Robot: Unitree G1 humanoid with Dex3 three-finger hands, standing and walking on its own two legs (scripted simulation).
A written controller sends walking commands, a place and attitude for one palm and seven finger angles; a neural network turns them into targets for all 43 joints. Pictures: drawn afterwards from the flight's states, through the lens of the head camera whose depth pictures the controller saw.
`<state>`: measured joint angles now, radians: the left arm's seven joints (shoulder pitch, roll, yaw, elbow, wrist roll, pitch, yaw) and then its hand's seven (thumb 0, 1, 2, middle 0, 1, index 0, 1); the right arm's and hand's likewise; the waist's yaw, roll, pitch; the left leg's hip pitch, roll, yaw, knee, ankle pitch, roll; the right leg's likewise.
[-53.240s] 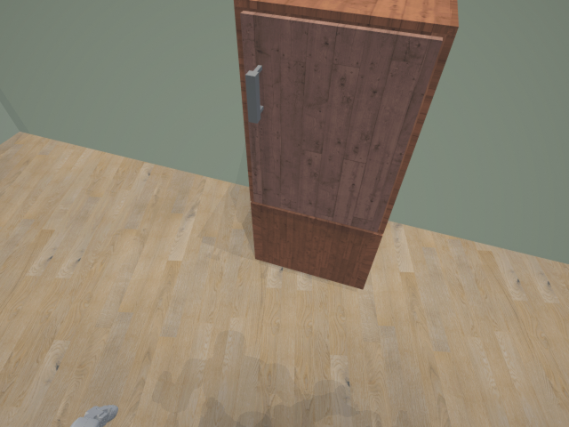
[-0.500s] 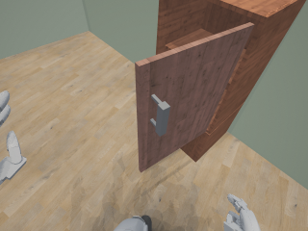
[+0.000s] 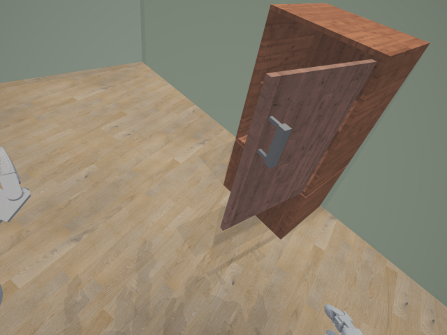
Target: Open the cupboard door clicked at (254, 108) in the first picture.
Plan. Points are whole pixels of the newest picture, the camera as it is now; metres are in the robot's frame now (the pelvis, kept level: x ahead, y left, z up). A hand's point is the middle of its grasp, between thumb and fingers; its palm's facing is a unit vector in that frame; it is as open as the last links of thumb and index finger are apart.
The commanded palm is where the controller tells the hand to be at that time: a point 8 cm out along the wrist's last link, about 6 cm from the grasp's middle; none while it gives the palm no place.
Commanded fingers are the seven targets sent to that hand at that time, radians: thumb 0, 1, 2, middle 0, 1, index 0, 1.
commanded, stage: stop stepping back and stand still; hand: left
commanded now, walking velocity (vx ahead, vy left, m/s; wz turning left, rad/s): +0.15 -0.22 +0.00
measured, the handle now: (271, 141) +0.58 -0.05 +0.07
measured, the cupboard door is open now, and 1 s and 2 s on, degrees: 82 82 82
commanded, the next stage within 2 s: let the arm hang, fingers relaxed in 1.46 s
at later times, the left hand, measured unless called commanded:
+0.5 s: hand (30, 220) +0.16 +0.27 +0.20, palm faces +0.36 -0.77 -0.52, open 7.4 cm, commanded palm +0.11 +0.30 +0.20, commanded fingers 0.00 0.90 0.90 -0.20 -0.30 -0.20 -0.30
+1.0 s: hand (95, 217) +0.19 +0.21 +0.18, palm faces +0.24 -0.78 -0.58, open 7.4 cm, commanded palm +0.15 +0.26 +0.20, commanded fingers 0.00 0.90 0.90 -0.20 -0.30 -0.20 -0.30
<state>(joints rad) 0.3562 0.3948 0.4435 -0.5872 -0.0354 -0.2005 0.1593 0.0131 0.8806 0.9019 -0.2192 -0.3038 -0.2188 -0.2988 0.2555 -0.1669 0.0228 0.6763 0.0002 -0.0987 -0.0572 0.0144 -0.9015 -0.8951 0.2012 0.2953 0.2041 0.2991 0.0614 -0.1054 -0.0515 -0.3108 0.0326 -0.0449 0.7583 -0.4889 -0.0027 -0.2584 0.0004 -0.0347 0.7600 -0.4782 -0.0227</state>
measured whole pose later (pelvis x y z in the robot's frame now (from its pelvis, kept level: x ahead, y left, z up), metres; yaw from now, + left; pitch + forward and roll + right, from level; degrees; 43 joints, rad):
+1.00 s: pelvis -0.03 -0.02 +0.02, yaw -7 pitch +0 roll +2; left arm 0.66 0.40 0.42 -0.49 -0.04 -0.20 0.12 0.02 0.89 0.90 -0.22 -0.30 -0.22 -0.30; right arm 0.21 -0.18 0.00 0.64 0.01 -0.10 -0.03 0.01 -0.90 -0.90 0.20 0.30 0.20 0.30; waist -0.01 0.03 0.06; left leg -0.40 0.01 0.00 0.76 -0.33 -0.01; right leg -0.17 0.04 -0.04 0.52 -0.35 -0.08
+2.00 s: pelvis -0.04 -0.03 +0.02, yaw -2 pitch -1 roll -1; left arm 0.28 0.19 0.01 0.96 0.01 0.03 0.02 -0.01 0.99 0.90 -0.21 -0.30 -0.21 -0.30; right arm 0.29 -0.17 0.01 1.03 -0.02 0.05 -0.02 0.01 -0.91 -0.90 0.20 0.29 0.20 0.30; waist 0.00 -0.01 0.10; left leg -0.29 0.00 -0.03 0.55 -0.23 0.01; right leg -0.24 0.03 -0.04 0.52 -0.25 -0.03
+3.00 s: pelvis -0.03 -0.01 +0.03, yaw -3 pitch -1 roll +0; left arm 0.28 0.13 0.00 1.14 0.02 0.00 0.03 0.01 0.91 0.90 -0.20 -0.30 -0.20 -0.30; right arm 0.28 -0.13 0.01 1.14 -0.01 0.01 -0.03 0.00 -0.91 -0.90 0.20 0.29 0.20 0.30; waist -0.01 0.01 0.05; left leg -0.21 -0.04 0.01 0.41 -0.18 0.03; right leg -0.19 0.00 0.00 0.43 -0.22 -0.01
